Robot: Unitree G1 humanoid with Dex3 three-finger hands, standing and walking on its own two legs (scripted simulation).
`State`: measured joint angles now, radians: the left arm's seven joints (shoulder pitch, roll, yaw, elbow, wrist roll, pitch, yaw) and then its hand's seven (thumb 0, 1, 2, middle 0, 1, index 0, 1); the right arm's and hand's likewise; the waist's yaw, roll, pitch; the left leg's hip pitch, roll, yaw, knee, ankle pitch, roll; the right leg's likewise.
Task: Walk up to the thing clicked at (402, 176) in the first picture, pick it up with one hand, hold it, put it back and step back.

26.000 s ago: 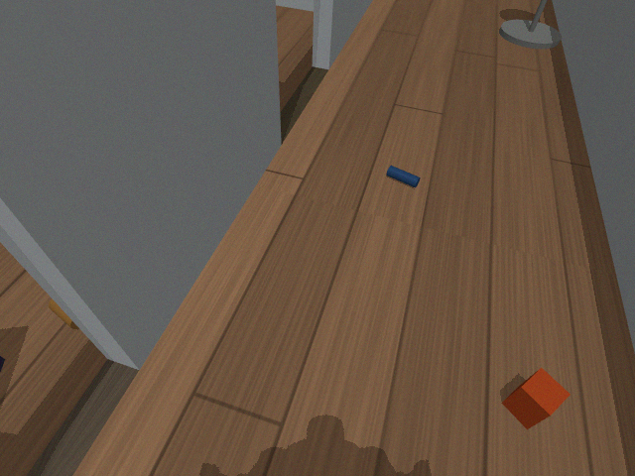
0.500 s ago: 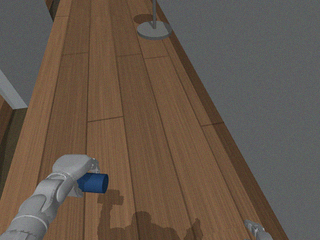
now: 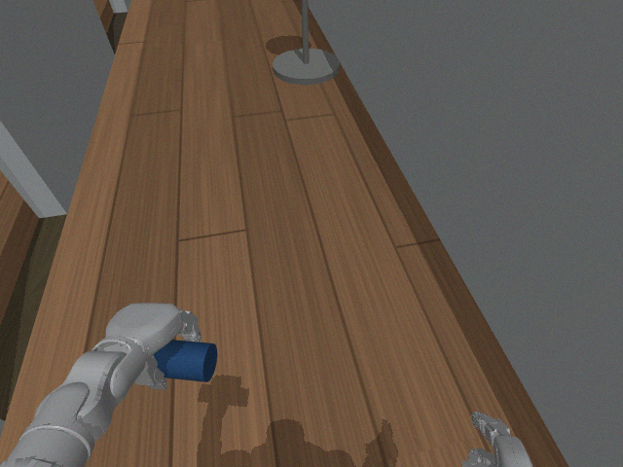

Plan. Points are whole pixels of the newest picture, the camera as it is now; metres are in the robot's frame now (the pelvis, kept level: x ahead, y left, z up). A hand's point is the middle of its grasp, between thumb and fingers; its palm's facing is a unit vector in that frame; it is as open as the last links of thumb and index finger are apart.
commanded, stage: hold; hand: left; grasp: from above
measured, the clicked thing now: (160, 357) +0.30 +0.22 -0.07
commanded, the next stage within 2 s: crouch in 0.66 s
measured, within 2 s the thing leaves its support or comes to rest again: neither
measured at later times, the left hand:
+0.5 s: hand (152, 345) +0.30 +0.22 -0.03, palm faces -0.49 -0.02 -0.87, open 8.1 cm
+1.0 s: hand (156, 345) +0.31 +0.23 -0.05, palm faces -0.52 -0.03 -0.86, open 8.2 cm
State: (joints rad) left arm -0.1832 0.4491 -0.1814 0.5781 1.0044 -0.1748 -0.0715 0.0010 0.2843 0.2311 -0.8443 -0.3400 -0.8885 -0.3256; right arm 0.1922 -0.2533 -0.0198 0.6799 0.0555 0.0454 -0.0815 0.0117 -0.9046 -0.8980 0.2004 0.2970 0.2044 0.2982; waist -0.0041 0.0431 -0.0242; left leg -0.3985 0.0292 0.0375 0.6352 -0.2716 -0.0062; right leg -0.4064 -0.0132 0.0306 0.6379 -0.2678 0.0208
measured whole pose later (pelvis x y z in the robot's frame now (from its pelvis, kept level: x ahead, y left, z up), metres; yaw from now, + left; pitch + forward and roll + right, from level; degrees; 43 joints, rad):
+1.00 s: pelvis +0.03 +0.00 +0.01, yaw +1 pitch +4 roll +0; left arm -0.21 0.45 -0.16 0.67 1.03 -0.22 -0.04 0.00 0.28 0.29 -0.81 -0.39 -0.85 -0.37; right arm 0.18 -0.25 -0.03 0.67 0.06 0.11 -0.08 0.01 -0.90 -0.90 0.20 0.30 0.21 0.30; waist -0.01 0.02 -0.02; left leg -0.36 0.02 0.03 0.57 -0.28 0.00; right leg -0.36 -0.02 0.02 0.57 -0.27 0.02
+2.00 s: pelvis -0.04 +0.01 -0.31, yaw -2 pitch +38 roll -7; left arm -0.83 0.67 0.07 1.27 1.35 -0.32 0.36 0.00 0.26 0.27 -0.85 -0.35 -0.90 -0.32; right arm 0.18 -0.24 -0.01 0.74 -0.11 -0.03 0.09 0.00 -0.91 -0.90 0.20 0.30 0.21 0.30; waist -0.20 0.00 -0.15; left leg -2.04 0.01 -0.09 2.05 -0.67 0.00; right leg -1.97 -0.01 -0.04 1.98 -0.67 0.05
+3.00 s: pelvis -0.05 +0.01 -0.42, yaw -6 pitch +34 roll -9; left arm -0.97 0.87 0.12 1.45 1.38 -0.37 0.34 -0.01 0.21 0.37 -0.82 -0.42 -0.86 -0.41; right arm 0.14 -0.27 0.08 0.74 -0.15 -0.01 0.14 0.00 -0.92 -0.90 0.20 0.30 0.21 0.30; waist -0.26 -0.04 -0.02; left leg -2.32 0.01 -0.15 2.40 -0.69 0.00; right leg -2.23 0.02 -0.07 2.30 -0.68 0.06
